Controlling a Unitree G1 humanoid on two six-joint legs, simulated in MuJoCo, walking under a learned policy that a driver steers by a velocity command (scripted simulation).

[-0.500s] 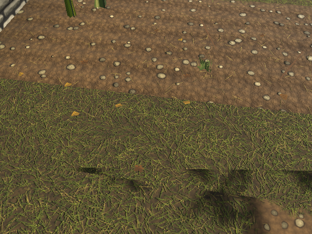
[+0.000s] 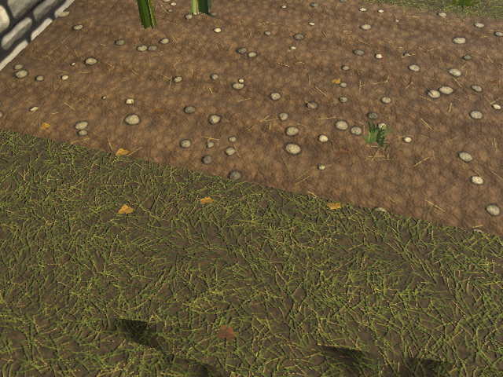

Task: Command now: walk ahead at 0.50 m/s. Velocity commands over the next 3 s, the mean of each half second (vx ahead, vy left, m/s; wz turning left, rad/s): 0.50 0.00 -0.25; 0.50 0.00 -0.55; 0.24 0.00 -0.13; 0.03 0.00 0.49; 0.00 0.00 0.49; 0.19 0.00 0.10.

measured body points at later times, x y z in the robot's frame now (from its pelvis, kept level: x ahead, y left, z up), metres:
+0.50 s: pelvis +0.26 +0.02 +0.01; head +0.28 +0.02 +0.45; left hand +0.43 +0.28 -0.11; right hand +0.26 -0.25 -0.12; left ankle +0.22 +0.12 -0.74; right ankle +0.37 -0.17 -0.67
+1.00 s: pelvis +0.54 -0.21 -0.16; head +0.58 -0.23 +0.29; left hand +0.72 +0.01 -0.29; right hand +0.49 -0.49 -0.29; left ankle +0.49 +0.02 -0.66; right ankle +0.55 -0.29 -0.88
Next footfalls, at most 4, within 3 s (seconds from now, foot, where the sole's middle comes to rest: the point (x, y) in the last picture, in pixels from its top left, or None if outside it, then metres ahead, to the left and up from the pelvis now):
0.14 left None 0.26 0.12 -0.77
0.86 right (387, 368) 0.59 -0.31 -0.91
1.26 left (372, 266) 0.92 -0.30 -0.91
1.62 right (433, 307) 0.79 -0.47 -0.91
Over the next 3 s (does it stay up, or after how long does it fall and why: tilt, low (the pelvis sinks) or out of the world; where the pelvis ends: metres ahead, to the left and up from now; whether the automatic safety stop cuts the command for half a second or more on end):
stays up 0.90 -0.31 -0.13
